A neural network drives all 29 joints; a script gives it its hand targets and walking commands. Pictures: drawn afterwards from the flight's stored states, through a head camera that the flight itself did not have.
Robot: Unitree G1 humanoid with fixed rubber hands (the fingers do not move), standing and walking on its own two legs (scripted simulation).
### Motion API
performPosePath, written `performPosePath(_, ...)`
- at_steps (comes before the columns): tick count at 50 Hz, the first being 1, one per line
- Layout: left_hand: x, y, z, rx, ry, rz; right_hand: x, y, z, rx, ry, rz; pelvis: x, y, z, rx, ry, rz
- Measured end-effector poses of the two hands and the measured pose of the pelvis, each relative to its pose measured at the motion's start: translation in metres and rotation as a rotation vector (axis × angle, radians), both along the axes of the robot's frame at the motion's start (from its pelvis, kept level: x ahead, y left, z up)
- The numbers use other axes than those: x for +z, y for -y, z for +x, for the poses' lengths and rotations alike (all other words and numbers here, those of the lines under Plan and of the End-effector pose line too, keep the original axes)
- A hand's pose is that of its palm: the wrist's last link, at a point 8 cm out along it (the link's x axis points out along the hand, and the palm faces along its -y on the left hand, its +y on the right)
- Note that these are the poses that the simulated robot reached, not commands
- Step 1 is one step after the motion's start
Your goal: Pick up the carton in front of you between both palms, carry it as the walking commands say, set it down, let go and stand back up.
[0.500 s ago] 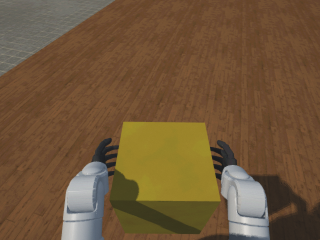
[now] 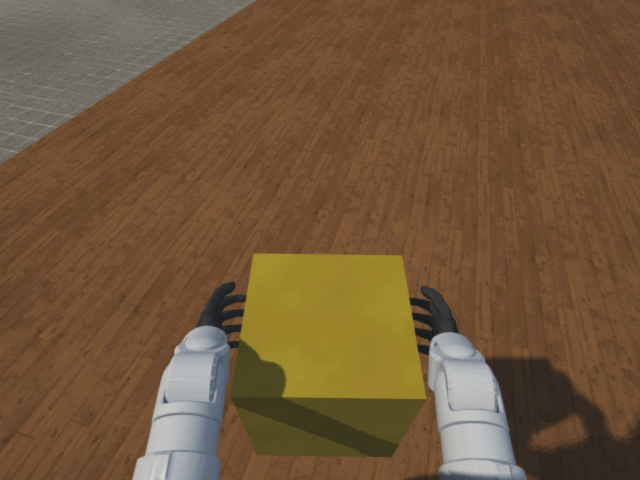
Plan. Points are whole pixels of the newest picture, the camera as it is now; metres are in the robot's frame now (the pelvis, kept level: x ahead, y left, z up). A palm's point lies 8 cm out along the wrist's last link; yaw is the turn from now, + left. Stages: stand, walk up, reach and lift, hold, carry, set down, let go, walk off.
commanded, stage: carry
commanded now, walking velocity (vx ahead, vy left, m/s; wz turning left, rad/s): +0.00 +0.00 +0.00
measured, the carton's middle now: (325, 360) +0.31 +0.00 -0.06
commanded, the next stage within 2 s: hold in 1.12 s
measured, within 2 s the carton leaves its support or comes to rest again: neither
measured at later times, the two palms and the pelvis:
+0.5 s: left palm (215, 351) +0.26 +0.14 +0.04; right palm (456, 358) +0.26 -0.16 +0.04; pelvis -0.02 -0.01 +0.00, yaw +0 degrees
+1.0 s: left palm (222, 357) +0.26 +0.13 +0.04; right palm (466, 365) +0.26 -0.17 +0.04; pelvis -0.03 -0.02 +0.00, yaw +0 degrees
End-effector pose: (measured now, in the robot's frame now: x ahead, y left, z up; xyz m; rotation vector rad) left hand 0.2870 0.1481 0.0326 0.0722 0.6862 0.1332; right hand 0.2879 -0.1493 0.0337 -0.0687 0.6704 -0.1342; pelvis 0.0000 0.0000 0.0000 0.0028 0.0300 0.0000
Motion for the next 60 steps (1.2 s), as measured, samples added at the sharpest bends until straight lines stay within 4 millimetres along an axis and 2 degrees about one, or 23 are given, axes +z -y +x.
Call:
performPosePath(9,0.007,0.003,-0.008,0.009,0.038,-0.015,0.008,0.003,-0.009,-0.01,0.037,0.013,0.0,0.003,-0.01,0.001,-0.004,-0.001)
performPosePath(18,0.004,0.007,-0.019,0.006,0.013,-0.011,0.004,0.007,-0.02,-0.008,0.01,0.009,0.0,0.007,-0.016,0.0,-0.001,-0.001)
performPosePath(56,0.005,0.022,-0.031,0.003,0.019,-0.008,0.003,0.023,-0.033,-0.014,0.01,0.01,-0.002,0.021,-0.029,-0.004,0.001,0.001)
performPosePath(60,0.006,0.026,-0.036,-0.023,0.016,-0.009,0.004,0.027,-0.041,-0.017,0.004,0.006,0.005,0.02,-0.031,-0.056,0.074,0.007)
